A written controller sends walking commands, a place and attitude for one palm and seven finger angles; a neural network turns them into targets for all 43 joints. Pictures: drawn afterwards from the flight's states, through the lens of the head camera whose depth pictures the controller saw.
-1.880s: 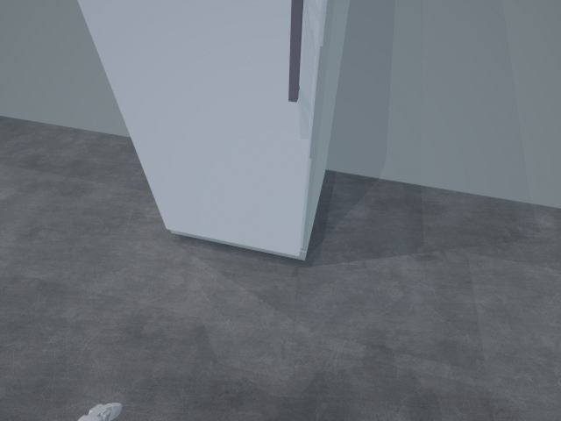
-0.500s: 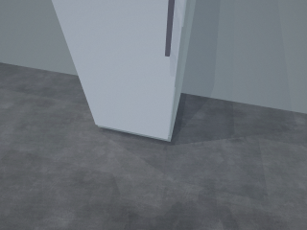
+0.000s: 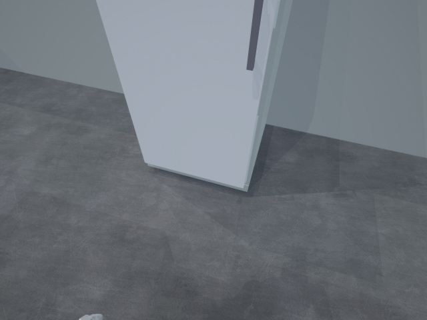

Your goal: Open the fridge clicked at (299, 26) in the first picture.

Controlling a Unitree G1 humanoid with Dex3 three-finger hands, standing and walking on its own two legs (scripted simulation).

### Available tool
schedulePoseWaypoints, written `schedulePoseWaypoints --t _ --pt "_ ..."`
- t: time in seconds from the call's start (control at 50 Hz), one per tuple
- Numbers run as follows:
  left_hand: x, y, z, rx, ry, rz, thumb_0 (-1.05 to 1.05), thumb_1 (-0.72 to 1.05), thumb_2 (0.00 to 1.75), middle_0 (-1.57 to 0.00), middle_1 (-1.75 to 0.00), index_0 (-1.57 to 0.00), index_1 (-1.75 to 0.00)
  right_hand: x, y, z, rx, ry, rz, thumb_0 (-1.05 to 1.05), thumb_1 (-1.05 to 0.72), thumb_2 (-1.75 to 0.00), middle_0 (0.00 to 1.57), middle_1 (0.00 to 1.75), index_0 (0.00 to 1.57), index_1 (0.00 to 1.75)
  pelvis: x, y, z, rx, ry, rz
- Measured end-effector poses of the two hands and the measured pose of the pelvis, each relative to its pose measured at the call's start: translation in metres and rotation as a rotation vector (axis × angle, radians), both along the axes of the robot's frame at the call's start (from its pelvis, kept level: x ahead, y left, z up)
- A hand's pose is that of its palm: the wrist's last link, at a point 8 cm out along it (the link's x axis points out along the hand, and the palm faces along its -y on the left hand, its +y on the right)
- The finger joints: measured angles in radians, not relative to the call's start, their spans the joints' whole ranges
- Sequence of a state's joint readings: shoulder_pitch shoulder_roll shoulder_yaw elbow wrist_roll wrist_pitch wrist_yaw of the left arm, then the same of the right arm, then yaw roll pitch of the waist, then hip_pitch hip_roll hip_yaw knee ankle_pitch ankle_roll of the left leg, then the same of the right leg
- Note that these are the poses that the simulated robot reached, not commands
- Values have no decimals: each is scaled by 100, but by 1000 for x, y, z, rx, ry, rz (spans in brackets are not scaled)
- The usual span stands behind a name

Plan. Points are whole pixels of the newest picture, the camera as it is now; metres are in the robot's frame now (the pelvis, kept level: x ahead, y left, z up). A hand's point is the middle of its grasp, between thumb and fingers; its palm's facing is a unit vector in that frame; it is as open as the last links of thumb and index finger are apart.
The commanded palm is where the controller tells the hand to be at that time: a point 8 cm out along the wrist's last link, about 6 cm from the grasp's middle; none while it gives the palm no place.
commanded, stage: walk to a spot facing it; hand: right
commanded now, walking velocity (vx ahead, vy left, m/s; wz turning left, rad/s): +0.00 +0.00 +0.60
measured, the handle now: (256, 26) +0.83 -0.08 +0.16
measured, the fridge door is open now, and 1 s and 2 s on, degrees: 0 0 0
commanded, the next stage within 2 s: none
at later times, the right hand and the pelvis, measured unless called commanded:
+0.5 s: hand out of the picture +0.05 -0.17 -0.16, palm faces -0.18 +0.95 -0.25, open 7.4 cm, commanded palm none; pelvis -0.03 +0.02 +0.00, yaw +15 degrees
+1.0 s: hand out of the picture +0.13 -0.23 -0.17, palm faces -0.49 +0.85 -0.20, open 7.4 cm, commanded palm none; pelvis -0.04 -0.08 +0.01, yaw +35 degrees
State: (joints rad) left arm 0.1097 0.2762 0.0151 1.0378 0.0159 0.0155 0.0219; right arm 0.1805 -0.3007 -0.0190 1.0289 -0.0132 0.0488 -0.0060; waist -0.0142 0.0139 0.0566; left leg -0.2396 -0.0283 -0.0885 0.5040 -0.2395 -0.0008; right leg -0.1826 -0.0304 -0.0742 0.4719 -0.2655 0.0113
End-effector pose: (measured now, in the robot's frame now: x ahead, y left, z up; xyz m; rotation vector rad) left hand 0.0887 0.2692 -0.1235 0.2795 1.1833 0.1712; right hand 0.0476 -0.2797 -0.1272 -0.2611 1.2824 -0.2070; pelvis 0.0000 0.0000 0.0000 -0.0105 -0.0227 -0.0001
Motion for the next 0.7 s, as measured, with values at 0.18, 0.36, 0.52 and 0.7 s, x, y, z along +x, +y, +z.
schedulePoseWaypoints --t 0.18,0.36,0.52,0.7 --pt "-54 5 -35 -81 37 126 0 91 89 -21 -30 -21 -30 -1 44 -14 40 24 70 0 -91 -90 20 30 20 30 -13 19 -18 -27 -12 114" --pt "-77 25 -23 -88 44 212 1 91 89 -20 -30 -21 -30 -10 71 -1 42 43 119 0 -91 -90 20 30 20 30 -26 32 -4 -24 20 186" --pt "-86 29 -4 -33 -19 290 0 91 89 -20 -30 -20 -30 8 63 2 52 27 196 0 -91 -90 21 30 20 30 -30 18 2 -17 44 276" --pt "-97 -8 15 29 -119 370 0 91 89 -20 -30 -20 -30 45 25 -14 77 -15 305 0 -91 -90 20 30 20 30 -36 -26 -4 11 49 385"
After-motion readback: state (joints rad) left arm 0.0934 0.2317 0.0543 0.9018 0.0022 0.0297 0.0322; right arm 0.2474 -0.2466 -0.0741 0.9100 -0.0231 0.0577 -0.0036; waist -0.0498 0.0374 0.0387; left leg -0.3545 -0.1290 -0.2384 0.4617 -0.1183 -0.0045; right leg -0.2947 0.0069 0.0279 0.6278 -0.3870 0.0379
